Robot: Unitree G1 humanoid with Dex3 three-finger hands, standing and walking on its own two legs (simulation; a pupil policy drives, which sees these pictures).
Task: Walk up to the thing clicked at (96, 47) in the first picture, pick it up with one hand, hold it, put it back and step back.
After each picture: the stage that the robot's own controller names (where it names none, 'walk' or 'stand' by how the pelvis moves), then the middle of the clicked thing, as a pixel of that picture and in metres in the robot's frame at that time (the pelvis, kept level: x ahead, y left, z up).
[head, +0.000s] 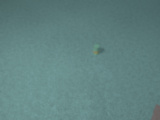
stand; (96, 49) +1.31 -0.13 -0.72
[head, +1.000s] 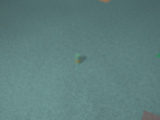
walk; (77, 58) +1.19 +0.17 -0.70
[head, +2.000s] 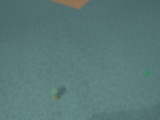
walk; (55, 94) +0.69 +0.30 -0.72
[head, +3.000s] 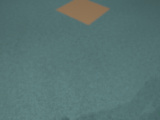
walk; out of the picture +0.44 +0.19 -0.70
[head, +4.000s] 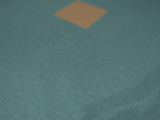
stand; out of the picture +0.39 +0.21 -0.72
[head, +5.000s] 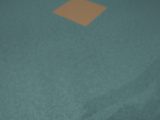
stand; out of the picture +0.37 +0.21 -0.72
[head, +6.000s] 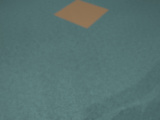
stand; out of the picture +0.37 +0.21 -0.73
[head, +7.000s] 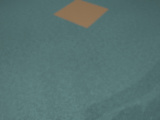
stand; out of the picture +0.37 +0.22 -0.73
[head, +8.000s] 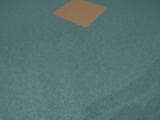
go down; out of the picture +0.36 +0.22 -0.73
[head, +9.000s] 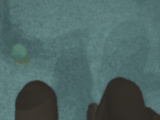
go down; (20, 55) +0.46 +0.23 -0.31
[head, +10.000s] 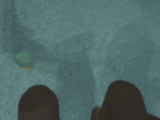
close in; (24, 61) +0.45 +0.23 -0.31
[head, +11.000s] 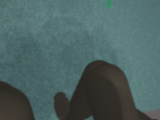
close in; out of the picture +0.44 +0.28 -0.23
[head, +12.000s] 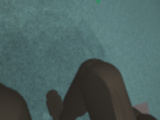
close; out of the picture +0.43 +0.29 -0.23
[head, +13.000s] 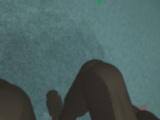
lift; out of the picture +0.40 +0.27 -0.23
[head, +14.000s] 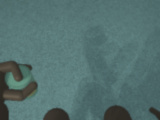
lift; (23, 83) +0.34 +0.20 -0.02
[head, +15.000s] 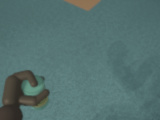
hold; (36, 93) +0.32 +0.18 +0.00
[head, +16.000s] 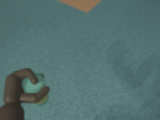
hold; (36, 90) +0.33 +0.18 +0.00
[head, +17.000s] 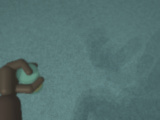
crouch; (31, 79) +0.37 +0.18 -0.06
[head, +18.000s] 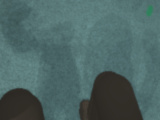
lower; out of the picture +0.49 +0.27 -0.11
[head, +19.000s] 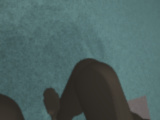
lower; out of the picture +0.44 +0.31 -0.23
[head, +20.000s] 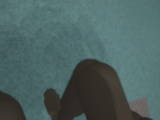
lower; out of the picture +0.44 +0.30 -0.23
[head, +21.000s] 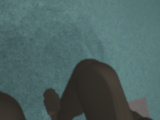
lower; out of the picture +0.44 +0.31 -0.23
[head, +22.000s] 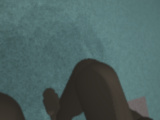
lower; out of the picture +0.45 +0.31 -0.23
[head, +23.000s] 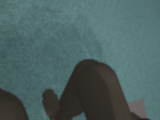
open; out of the picture +0.44 +0.28 -0.24
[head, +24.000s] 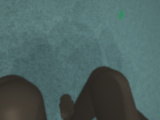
stand; out of the picture +0.45 +0.26 -0.26
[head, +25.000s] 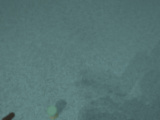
stand; (52, 112) +0.41 +0.18 -0.60
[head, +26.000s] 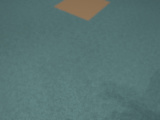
stand; out of the picture +0.40 +0.18 -0.67
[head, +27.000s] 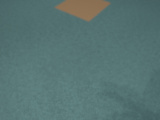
stand; out of the picture +0.40 +0.18 -0.67
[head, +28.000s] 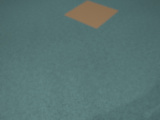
stand; out of the picture +0.41 +0.16 -0.72
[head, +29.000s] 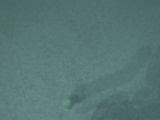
walk; (66, 104) +0.48 +0.12 -0.70
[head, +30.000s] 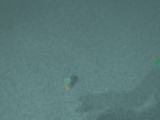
walk; (67, 83) +0.70 +0.17 -0.70
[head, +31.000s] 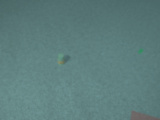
stand; (60, 59) +1.04 +0.21 -0.70
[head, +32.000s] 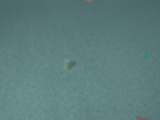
stand; (66, 64) +1.06 +0.18 -0.71
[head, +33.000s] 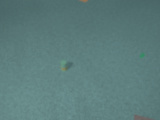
stand; (63, 65) +1.06 +0.21 -0.73
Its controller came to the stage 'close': yes
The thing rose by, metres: 0.71
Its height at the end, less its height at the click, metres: +0.00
